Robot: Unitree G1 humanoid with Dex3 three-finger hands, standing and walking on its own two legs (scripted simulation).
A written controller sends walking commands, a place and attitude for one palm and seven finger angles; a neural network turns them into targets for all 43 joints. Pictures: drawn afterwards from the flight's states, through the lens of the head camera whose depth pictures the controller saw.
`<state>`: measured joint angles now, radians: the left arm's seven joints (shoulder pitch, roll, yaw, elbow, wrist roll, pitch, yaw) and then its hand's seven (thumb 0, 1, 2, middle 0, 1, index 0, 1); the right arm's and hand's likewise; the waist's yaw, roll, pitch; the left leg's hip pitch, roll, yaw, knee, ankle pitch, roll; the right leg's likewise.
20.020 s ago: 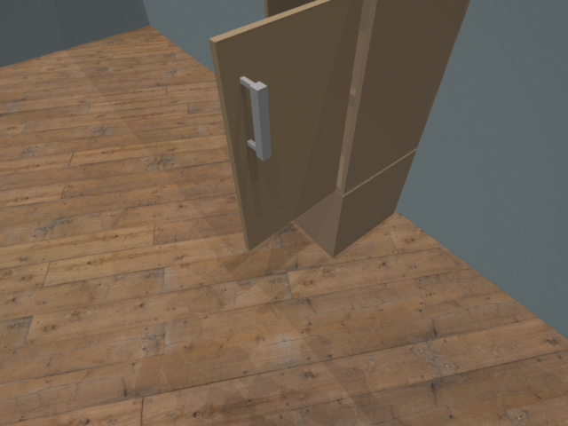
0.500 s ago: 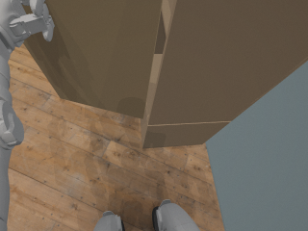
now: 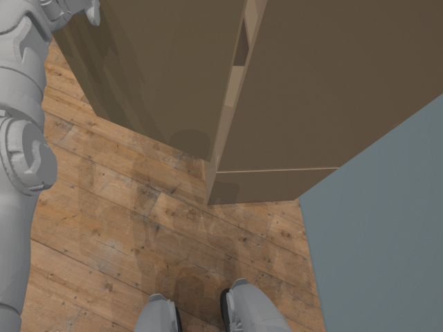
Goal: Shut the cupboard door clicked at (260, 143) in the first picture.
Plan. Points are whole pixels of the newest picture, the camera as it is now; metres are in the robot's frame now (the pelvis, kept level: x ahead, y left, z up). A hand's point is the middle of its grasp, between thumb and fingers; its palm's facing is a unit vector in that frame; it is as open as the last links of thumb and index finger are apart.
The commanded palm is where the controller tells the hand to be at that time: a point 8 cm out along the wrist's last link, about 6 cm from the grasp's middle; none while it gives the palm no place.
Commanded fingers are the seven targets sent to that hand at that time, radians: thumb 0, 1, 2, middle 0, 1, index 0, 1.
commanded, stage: pull the fist back off the door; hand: left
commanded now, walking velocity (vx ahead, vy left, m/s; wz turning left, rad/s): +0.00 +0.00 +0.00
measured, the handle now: out of the picture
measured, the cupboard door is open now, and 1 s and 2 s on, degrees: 64 58 58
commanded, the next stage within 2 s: draw the hand back to the body in 0.80 s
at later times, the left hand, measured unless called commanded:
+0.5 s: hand (102, 10) +0.58 +0.09 +0.15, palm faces -0.01 -1.00 +0.00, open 3.1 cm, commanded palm +0.54 +0.13 +0.16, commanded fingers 0.00 0.90 0.90 -1.30 -1.50 -1.30 -1.50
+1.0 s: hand (97, 37) +0.52 +0.09 +0.16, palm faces -0.03 -1.00 +0.00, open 3.1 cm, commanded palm +0.48 +0.15 +0.17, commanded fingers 0.00 0.90 0.90 -1.30 -1.50 -1.30 -1.50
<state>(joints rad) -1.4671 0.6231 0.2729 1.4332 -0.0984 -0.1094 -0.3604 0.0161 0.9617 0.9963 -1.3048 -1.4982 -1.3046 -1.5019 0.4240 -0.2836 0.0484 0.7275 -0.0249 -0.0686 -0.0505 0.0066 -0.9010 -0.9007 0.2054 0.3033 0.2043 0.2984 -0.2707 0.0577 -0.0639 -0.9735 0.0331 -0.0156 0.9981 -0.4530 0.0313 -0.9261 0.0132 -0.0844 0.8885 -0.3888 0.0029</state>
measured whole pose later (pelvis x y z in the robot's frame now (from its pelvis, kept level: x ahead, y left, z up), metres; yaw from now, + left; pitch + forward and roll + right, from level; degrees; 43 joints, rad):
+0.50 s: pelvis +0.02 -0.01 +0.03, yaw -1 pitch +20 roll -2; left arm -1.10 0.45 0.38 1.25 -0.02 -0.26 -0.07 0.02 0.91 0.91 -1.30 -1.50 -1.30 -1.50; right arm 0.56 -0.27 0.00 0.68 -0.04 0.02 0.05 0.01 -0.90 -0.90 0.20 0.30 0.20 0.30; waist -0.23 0.06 -0.09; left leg -0.73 0.05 0.03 0.79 -0.41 0.01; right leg -0.72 0.03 -0.03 0.72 -0.35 -0.01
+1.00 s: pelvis +0.01 -0.02 +0.03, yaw +1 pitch +14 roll -1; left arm -0.99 0.32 0.26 1.20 -0.09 -0.29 -0.09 0.02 0.90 0.90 -1.31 -1.50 -1.31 -1.50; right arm 0.34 -0.25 0.01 0.67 0.00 -0.02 0.01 0.01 -0.90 -0.90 0.20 0.30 0.20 0.30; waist -0.14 0.04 -0.10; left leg -0.64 0.02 0.01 0.78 -0.39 0.01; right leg -0.63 0.00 -0.05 0.74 -0.36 -0.01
